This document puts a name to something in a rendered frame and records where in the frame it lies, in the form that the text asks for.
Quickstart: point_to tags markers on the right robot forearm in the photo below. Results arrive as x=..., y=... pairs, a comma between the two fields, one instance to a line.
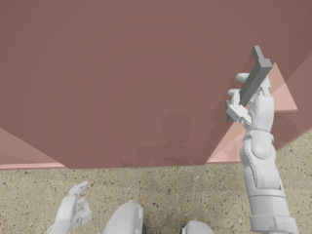
x=267, y=198

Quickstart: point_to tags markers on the left robot shin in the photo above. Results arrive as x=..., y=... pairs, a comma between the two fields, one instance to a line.
x=140, y=230

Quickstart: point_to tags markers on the robot left thigh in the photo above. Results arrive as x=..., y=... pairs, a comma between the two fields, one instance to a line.
x=125, y=220

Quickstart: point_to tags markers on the handle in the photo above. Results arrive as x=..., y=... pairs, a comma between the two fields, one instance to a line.
x=255, y=78

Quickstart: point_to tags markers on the left robot forearm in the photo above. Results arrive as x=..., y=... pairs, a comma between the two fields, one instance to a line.
x=61, y=227

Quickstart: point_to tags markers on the robot left hand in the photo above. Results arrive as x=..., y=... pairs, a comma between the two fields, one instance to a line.
x=69, y=207

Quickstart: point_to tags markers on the robot right hand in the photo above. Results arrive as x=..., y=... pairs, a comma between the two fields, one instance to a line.
x=260, y=107

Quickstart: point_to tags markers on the wardrobe door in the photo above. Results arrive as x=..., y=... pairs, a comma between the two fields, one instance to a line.
x=100, y=84
x=15, y=151

